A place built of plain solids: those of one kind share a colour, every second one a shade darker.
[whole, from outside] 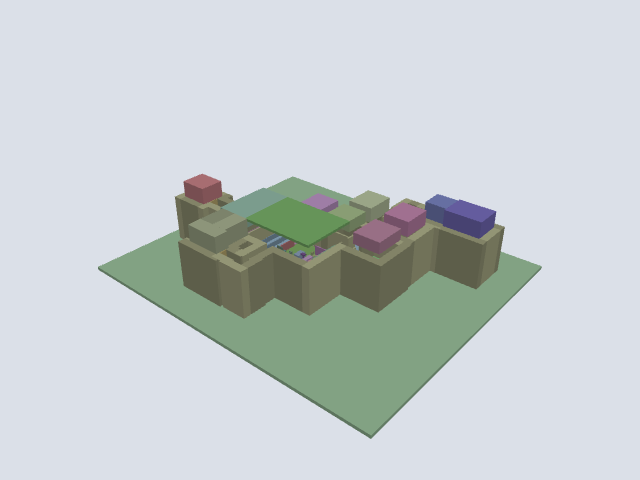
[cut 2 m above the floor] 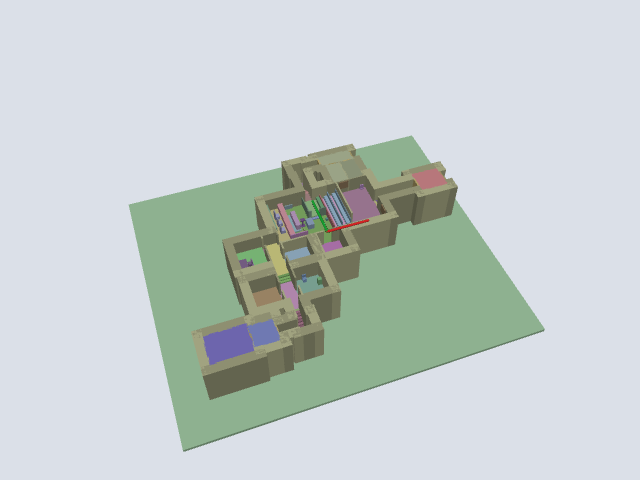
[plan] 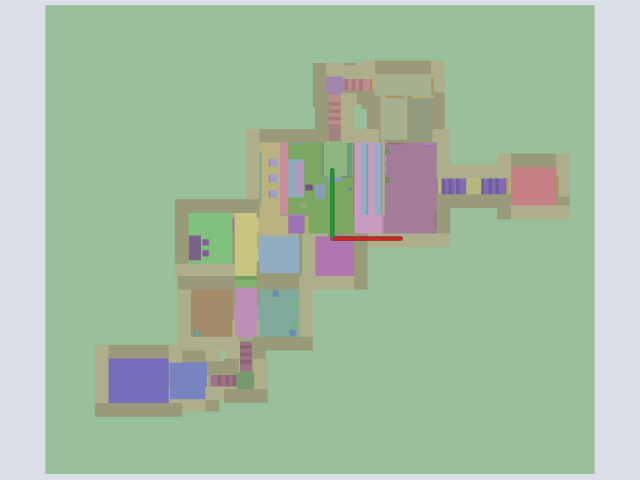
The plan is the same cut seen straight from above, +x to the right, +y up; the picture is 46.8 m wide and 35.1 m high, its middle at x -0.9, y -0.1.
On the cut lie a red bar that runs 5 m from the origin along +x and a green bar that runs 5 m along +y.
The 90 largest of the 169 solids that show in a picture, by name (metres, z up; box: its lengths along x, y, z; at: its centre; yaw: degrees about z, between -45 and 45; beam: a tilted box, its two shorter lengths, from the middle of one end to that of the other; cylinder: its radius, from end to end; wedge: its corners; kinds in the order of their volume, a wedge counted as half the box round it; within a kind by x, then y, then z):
{
 "wall_1": {"box": [1.0, 5.25, 6.37], "at": [-16.87, -10.39, 2.03]},
 "wall_2": {"box": [6.4, 1.0, 6.37], "at": [-14.17, -12.52, 2.03]},
 "wall_3": {"box": [6.4, 1.0, 6.37], "at": [-14.17, -8.27, 2.03]},
 "wall_4": {"box": [1.0, 1.31, 6.37], "at": [-11.47, -8.42, 2.03]},
 "wall_5": {"box": [1.0, 5.7, 6.37], "at": [-11.02, 0.02, 2.03]},
 "wall_6": {"box": [1.0, 5.45, 6.37], "at": [-10.82, -5.45, 2.03]},
 "wall_7": {"box": [3.7, 1.0, 6.37], "at": [-10.12, -12.14, 2.03]},
 "wall_8": {"box": [3.7, 1.0, 6.37], "at": [-10.12, -8.64, 2.03]},
 "wall_9": {"box": [4.4, 1.0, 6.37], "at": [-9.32, -2.33, 2.03]},
 "wall_10": {"box": [4.2, 1.0, 6.37], "at": [-9.22, -3.23, 2.03]},
 "wall_11": {"box": [4.48, 1.0, 6.37], "at": [-9.09, -7.68, 2.03]},
 "wall_12": {"box": [1.0, 1.72, 6.37], "at": [-8.77, -11.78, 2.03]},
 "wall_13": {"box": [1.0, 1.72, 6.37], "at": [-8.77, -9.0, 2.03]},
 "wall_14": {"box": [6.2, 1.0, 6.37], "at": [-8.42, 2.37, 2.03]},
 "wall_15": {"box": [2.34, 1.0, 6.37], "at": [-8.1, -11.32, 2.03]},
 "wall_16": {"box": [2.34, 1.0, 6.37], "at": [-8.1, -9.46, 2.03]},
 "wall_17": {"box": [1.0, 1.09, 6.37], "at": [-7.43, -11.45, 2.03]},
 "wall_18": {"box": [1.0, 2.61, 6.37], "at": [-7.25, -8.48, 2.03]},
 "wall_19": {"box": [3.21, 1.0, 6.37], "at": [-6.32, -11.5, 2.03]},
 "wall_20": {"box": [1.0, 6.11, 6.37], "at": [-5.82, 4.97, 2.03]},
 "wall_21": {"box": [1.0, 2.61, 6.37], "at": [-5.39, -8.48, 2.03]},
 "wall_22": {"box": [1.0, 3.21, 6.37], "at": [-5.22, -10.39, 2.03]},
 "wall_23": {"box": [4.38, 1.0, 6.37], "at": [-3.61, -7.68, 2.03]},
 "wall_24": {"box": [4.1, 1.0, 6.37], "at": [-3.47, -3.23, 2.03]},
 "wall_25": {"box": [4.1, 1.0, 6.37], "at": [-3.47, -3.03, 2.03]},
 "wall_26": {"box": [5.97, 1.0, 6.37], "at": [-3.34, 7.52, 2.03]},
 "wall_27": {"box": [1.0, 5.45, 6.37], "at": [-1.92, -5.45, 2.03]},
 "wall_28": {"box": [1.0, 3.9, 6.37], "at": [-1.92, -1.58, 2.03]},
 "wall_29": {"box": [1.0, 4.1, 6.37], "at": [-1.72, -1.68, 2.03]},
 "wall_30": {"box": [1.0, 3.22, 6.37], "at": [-0.93, 11.24, 2.03]},
 "wall_31": {"box": [1.09, 1.0, 6.37], "at": [-0.89, 10.13, 2.03]},
 "wall_32": {"box": [1.0, 3.61, 6.37], "at": [-0.76, 8.83, 2.03]},
 "wall_33": {"box": [4.8, 1.0, 6.37], "at": [0.18, -3.23, 2.03]},
 "wall_34": {"box": [3.22, 1.0, 6.37], "at": [0.18, 12.35, 2.03]},
 "wall_35": {"box": [1.0, 3.61, 6.37], "at": [1.11, 8.83, 2.03]},
 "wall_36": {"box": [1.09, 1.0, 6.37], "at": [1.24, 10.13, 2.03]},
 "wall_37": {"box": [2.34, 1.0, 6.37], "at": [1.96, 10.31, 2.03]},
 "wall_38": {"box": [2.34, 1.0, 6.37], "at": [1.96, 12.18, 2.03]},
 "wall_39": {"box": [2.71, 1.0, 6.37], "at": [2.07, 7.52, 2.03]},
 "wall_40": {"box": [1.0, 4.1, 6.37], "at": [2.08, -1.68, 2.03]},
 "wall_41": {"box": [1.0, 1.24, 6.37], "at": [2.63, 10.08, 2.03]},
 "wall_42": {"box": [1.0, 1.24, 6.37], "at": [2.63, 12.4, 2.03]},
 "wall_43": {"box": [1.29, 1.0, 6.37], "at": [2.77, 9.97, 2.03]},
 "wall_44": {"box": [1.0, 3.45, 6.37], "at": [3.03, 8.74, 2.03]},
 "wall_45": {"box": [0.2, 5.5, 6.37], "at": [3.73, 4.47, 2.03]},
 "wall_46": {"box": [6.95, 1.0, 6.37], "at": [5.16, -0.13, 2.03]},
 "wall_47": {"box": [6.1, 1.0, 6.37], "at": [5.18, 12.52, 2.03]},
 "wall_48": {"box": [1.0, 3.67, 6.37], "at": [7.73, 8.86, 2.03]},
 "wall_49": {"box": [1.0, 1.23, 6.37], "at": [7.73, 12.41, 2.03]},
 "wall_50": {"box": [1.31, 1.0, 6.37], "at": [7.98, 7.52, 2.03]},
 "wall_51": {"box": [1.0, 3.77, 6.37], "at": [8.13, 1.26, 2.03]},
 "wall_52": {"box": [1.0, 3.52, 6.37], "at": [8.13, 6.26, 2.03]},
 "wall_53": {"box": [5.44, 1.0, 6.37], "at": [10.35, 2.74, 2.03]},
 "wall_54": {"box": [5.44, 1.0, 6.37], "at": [10.35, 4.91, 2.03]},
 "wall_55": {"box": [1.0, 1.72, 6.37], "at": [12.57, 2.28, 2.03]},
 "wall_56": {"box": [1.0, 1.72, 6.37], "at": [12.57, 5.36, 2.03]},
 "wall_57": {"box": [5.3, 1.0, 6.37], "at": [14.72, 1.92, 2.03]},
 "wall_58": {"box": [5.3, 1.0, 6.37], "at": [14.72, 5.72, 2.03]},
 "wall_59": {"box": [1.0, 1.65, 6.37], "at": [16.87, 2.25, 2.03]},
 "wall_60": {"box": [1.0, 1.65, 6.37], "at": [16.87, 5.4, 2.03]},
 "ground_under_all_1": {"box": [40.19, 34.29, 0.4], "at": [-0.9, -0.07, -0.81]},
 "floor_court_well_1": {"box": [9.15, 6.85, 3.31], "at": [-0.85, 3.7, 0.49]},
 "floor_hall_1": {"box": [4.0, 6.85, 3.61], "at": [5.73, 3.7, 0.65]},
 "ceil_holding_1": {"box": [1.95, 3.25, 4.1], "at": [4.4, 8.74, 5.2]},
 "ceil_holding_2": {"box": [4.3, 1.75, 4.1], "at": [5.18, 11.24, 5.2]},
 "ceil_holding_3": {"box": [1.95, 3.25, 4.1], "at": [6.35, 8.74, 5.2]},
 "step_court_tier_1": {"box": [2.1, 6.85, 3.46], "at": [2.68, 3.7, 0.57]},
 "step_court_tier_2": {"box": [1.05, 6.85, 3.61], "at": [3.2, 3.7, 0.65]},
 "ceil_records_1": {"box": [4.6, 3.45, 4.56], "at": [-14.17, -10.39, 4.97]},
 "floor_court_magistrates_1": {"box": [2.2, 6.85, 3.76], "at": [-4.32, 3.7, 0.72]},
 "floor_retiring_1": {"box": [3.4, 3.9, 3.76], "at": [-8.92, 0.02, 0.72]},
 "ceil_porch_1": {"box": [3.5, 3.0, 3.95], "at": [14.72, 3.82, 5.28]},
 "floor_advocates_1": {"box": [3.2, 3.65, 3.31], "at": [-8.82, -5.45, 0.49]},
 "floor_witness_room_1": {"box": [3.1, 3.65, 3.31], "at": [-3.87, -5.45, 0.49]},
 "ceil_hall_1": {"box": [4.0, 6.85, 1.3], "at": [5.73, 3.7, 6.6]},
 "floor_ushers_1": {"box": [3.1, 2.9, 3.76], "at": [-3.87, -1.18, 0.72]},
 "ceil_records_lobby_1": {"box": [2.7, 2.7, 4.4], "at": [-10.52, -10.39, 5.05]},
 "floor_wing_high_1": {"box": [1.8, 4.7, 3.76], "at": [-6.32, -0.38, 0.72]},
 "floor_clerk_1": {"box": [3.0, 3.1, 3.31], "at": [0.18, -1.28, 0.49]},
 "floor_wing_low_1": {"box": [1.8, 3.71, 3.31], "at": [-6.32, -5.42, 0.49]},
 "ceil_advocates_1": {"box": [3.2, 3.65, 1.85], "at": [-8.82, -5.45, 6.33]},
 "floor_court_dock_1": {"box": [2.25, 2.65, 3.61], "at": [0.38, 5.8, 0.65]},
 "ceil_witness_room_1": {"box": [3.1, 3.65, 1.85], "at": [-3.87, -5.45, 6.33]},
 "ceil_court_1": {"box": [9.15, 6.85, 0.3], "at": [-0.85, 3.7, 7.1]},
 "ceil_retiring_1": {"box": [3.4, 3.9, 1.4], "at": [-8.92, 0.02, 6.55]},
 "ceil_clerk_1": {"box": [3.0, 3.1, 1.85], "at": [0.18, -1.28, 6.33]},
 "ceil_ushers_1": {"box": [3.1, 2.9, 1.4], "at": [-3.87, -1.18, 6.55]},
 "floor_court_clerk_1": {"box": [1.15, 2.8, 3.46], "at": [-2.65, 4.41, 0.57]},
 "floor_court_witness_1": {"box": [1.2, 1.52, 3.61], "at": [-2.62, 1.03, 0.65]},
 "door_leaf_1": {"box": [0.97, 1.5, 4.43], "at": [16.88, 3.82, 1.05]}
}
